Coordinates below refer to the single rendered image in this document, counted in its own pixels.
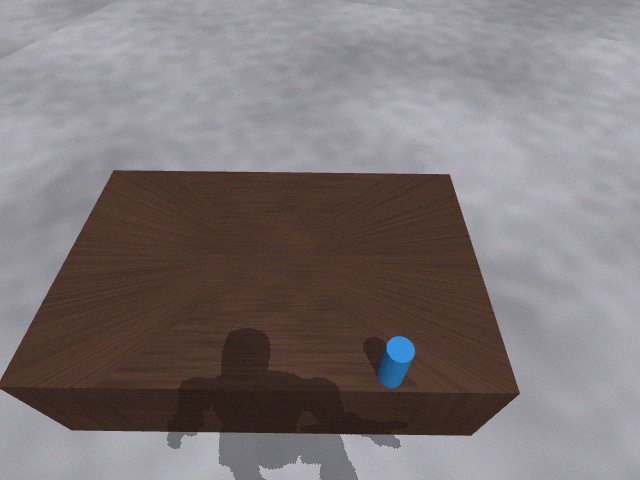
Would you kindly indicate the can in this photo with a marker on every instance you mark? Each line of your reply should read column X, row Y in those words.
column 396, row 360

